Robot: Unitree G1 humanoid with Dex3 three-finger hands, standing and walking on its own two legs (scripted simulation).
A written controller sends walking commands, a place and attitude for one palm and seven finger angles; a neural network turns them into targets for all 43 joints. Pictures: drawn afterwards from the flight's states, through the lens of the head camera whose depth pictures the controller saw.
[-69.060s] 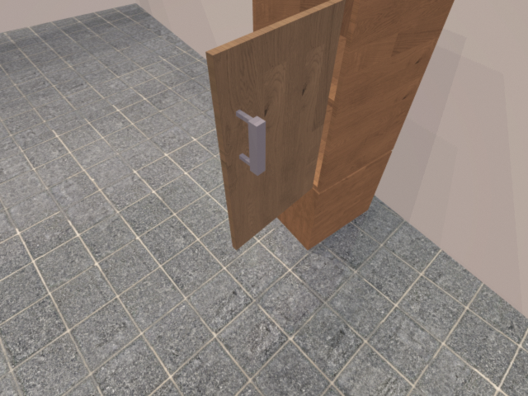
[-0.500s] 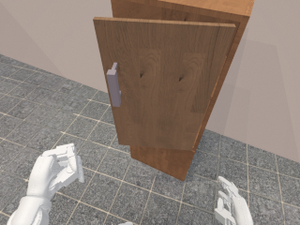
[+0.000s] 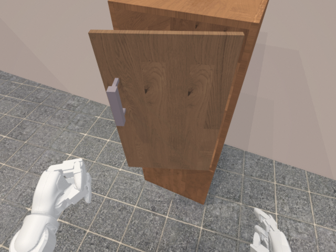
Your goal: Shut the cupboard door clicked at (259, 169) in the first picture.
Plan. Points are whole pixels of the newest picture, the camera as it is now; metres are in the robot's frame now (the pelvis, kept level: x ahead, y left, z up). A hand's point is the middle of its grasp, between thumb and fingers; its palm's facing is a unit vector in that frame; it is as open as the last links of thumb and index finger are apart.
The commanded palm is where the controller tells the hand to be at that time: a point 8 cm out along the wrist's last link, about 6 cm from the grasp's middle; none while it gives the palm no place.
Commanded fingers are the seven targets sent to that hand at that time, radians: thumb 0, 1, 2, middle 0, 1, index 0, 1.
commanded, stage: raise the hand and make a fist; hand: left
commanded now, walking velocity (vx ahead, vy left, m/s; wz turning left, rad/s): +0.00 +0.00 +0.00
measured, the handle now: (118, 102) +0.49 +0.18 +0.09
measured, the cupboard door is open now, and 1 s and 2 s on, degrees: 21 21 20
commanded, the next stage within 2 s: bring the fist close to the handle in 0.10 s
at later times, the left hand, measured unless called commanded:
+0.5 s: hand (97, 170) +0.27 +0.17 +0.09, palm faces +0.01 -1.00 -0.04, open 3.1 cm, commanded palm +0.25 +0.22 +0.10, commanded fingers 0.00 0.90 0.90 -1.30 -1.50 -1.30 -1.50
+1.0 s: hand (117, 137) +0.36 +0.15 +0.10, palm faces +0.00 -1.00 -0.02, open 3.1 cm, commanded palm +0.34 +0.20 +0.10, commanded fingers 0.00 0.90 0.90 -1.30 -1.50 -1.30 -1.50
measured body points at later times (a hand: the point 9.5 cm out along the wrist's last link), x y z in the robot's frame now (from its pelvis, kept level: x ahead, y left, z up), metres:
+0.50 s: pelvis +0.00 -0.01 +0.00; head +0.01 -0.03 +0.45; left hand +0.26 +0.23 +0.10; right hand +0.18 -0.24 -0.08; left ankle +0.03 +0.12 -0.71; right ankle -0.02 -0.11 -0.71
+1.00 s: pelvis +0.00 +0.00 +0.00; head +0.03 -0.01 +0.45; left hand +0.35 +0.21 +0.10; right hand +0.14 -0.24 -0.09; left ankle +0.03 +0.12 -0.71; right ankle -0.02 -0.11 -0.71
